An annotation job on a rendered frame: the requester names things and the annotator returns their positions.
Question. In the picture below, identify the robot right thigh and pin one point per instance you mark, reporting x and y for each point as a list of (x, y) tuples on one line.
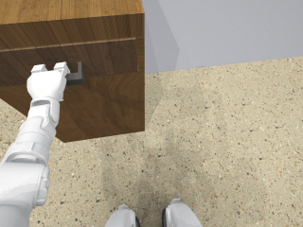
[(180, 215)]

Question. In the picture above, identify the robot right shin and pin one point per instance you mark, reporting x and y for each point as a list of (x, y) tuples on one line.
[(175, 201)]

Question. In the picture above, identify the handle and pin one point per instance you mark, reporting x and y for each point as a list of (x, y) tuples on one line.
[(75, 78)]

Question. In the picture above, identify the left robot forearm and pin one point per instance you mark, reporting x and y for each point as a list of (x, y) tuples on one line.
[(35, 135)]

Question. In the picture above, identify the left robot upper arm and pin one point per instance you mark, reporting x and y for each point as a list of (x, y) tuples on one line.
[(23, 186)]

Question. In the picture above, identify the left robot hand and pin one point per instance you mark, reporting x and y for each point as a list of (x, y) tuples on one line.
[(48, 83)]

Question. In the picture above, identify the cabinet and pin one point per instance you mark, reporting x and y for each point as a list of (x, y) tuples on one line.
[(102, 106)]

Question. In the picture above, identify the drawer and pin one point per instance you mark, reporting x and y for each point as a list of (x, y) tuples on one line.
[(98, 57)]

